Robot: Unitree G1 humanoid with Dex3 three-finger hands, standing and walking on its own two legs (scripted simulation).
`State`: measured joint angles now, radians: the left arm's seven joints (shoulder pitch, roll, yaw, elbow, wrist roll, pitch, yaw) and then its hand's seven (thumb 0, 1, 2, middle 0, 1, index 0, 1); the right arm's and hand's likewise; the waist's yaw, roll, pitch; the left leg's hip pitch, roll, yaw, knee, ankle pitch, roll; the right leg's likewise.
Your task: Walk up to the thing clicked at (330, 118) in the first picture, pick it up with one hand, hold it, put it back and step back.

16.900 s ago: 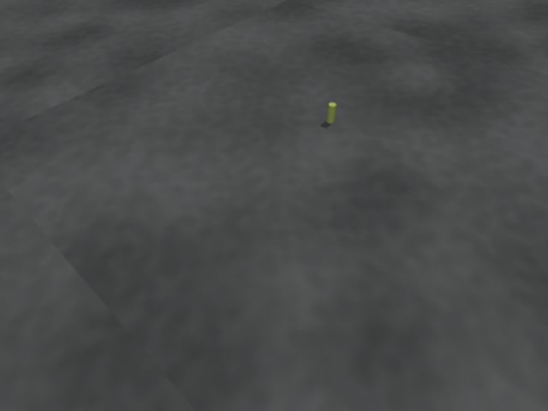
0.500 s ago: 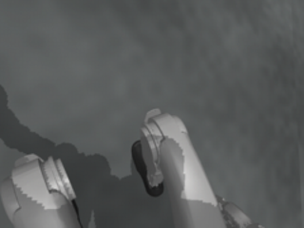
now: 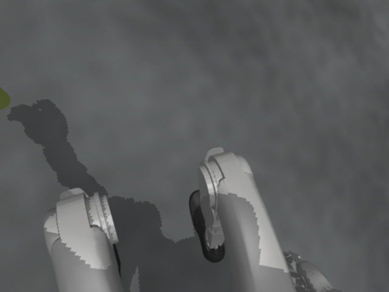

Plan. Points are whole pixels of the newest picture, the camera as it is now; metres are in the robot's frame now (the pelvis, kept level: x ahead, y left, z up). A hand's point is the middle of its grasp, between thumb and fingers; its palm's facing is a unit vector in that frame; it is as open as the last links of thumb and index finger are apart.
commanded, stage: settle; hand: left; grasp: from above
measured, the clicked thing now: out of the picture +0.52 +0.31 -0.20
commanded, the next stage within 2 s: lift in 0.44 s
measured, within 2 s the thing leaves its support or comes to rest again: neither
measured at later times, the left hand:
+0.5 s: hand out of the picture +0.49 +0.32 -0.10, palm faces -0.44 -0.05 -0.90, open 7.5 cm
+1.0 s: hand out of the picture +0.45 +0.32 -0.03, palm faces -0.46 -0.09 -0.88, open 7.5 cm
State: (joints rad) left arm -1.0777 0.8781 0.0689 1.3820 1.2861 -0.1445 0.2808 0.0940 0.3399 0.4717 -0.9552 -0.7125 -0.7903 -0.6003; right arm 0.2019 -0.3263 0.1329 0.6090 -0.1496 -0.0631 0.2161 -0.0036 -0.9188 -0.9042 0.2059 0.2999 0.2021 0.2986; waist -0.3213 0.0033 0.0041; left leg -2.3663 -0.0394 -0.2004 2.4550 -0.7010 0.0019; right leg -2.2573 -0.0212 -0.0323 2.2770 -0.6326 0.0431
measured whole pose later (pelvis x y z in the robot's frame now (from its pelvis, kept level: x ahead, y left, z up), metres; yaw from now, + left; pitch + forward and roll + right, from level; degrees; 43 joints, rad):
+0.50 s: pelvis -0.01 +0.00 +0.02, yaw +2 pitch +34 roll -12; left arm -1.12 0.85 0.04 1.35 1.27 -0.17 0.17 0.09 0.33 0.48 -1.00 -0.71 -0.80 -0.59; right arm 0.23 -0.32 0.11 0.62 -0.11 0.03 0.13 0.00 -0.92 -0.91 0.21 0.30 0.20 0.30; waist -0.31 0.03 -0.02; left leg -2.31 -0.03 -0.16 2.34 -0.64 0.01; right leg -2.22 -0.03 -0.01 2.19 -0.59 0.04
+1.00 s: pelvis -0.01 +0.00 +0.08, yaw +5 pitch +36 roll -10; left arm -0.90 0.72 0.03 1.06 1.14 -0.14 0.02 0.09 0.35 0.47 -1.00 -0.82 -0.77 -0.61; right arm 0.23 -0.29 0.03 0.61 -0.05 0.09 0.10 0.00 -0.94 -0.91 0.21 0.30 0.20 0.30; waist -0.21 0.07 -0.12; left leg -2.15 -0.02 -0.11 2.17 -0.65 0.02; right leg -2.08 -0.05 0.02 2.04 -0.60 0.05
